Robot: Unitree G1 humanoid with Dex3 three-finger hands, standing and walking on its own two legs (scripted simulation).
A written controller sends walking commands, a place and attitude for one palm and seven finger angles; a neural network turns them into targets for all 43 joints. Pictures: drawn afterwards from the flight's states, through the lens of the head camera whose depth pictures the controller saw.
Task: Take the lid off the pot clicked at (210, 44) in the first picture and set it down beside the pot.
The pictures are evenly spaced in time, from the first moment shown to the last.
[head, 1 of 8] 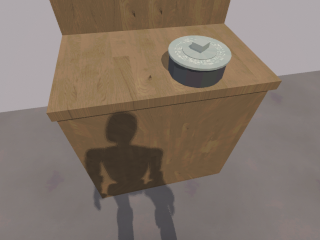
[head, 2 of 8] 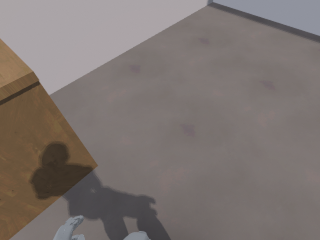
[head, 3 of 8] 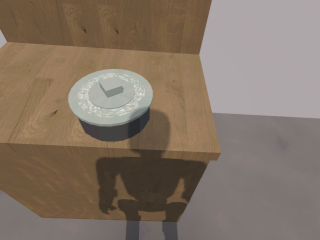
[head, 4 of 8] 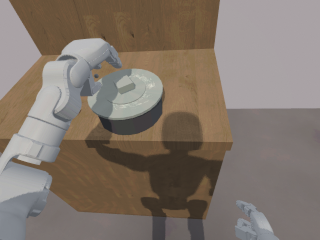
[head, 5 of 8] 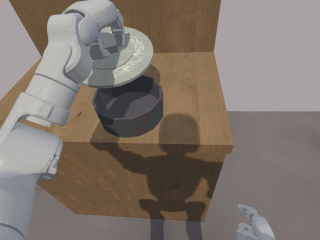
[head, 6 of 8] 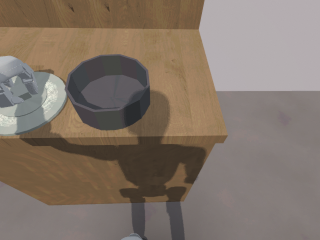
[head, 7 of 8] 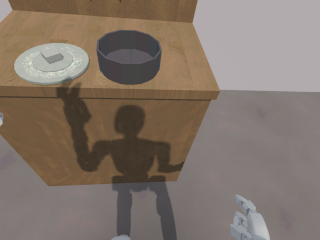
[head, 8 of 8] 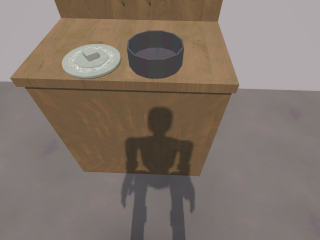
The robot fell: no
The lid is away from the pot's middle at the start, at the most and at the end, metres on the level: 0.00 0.25 0.24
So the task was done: yes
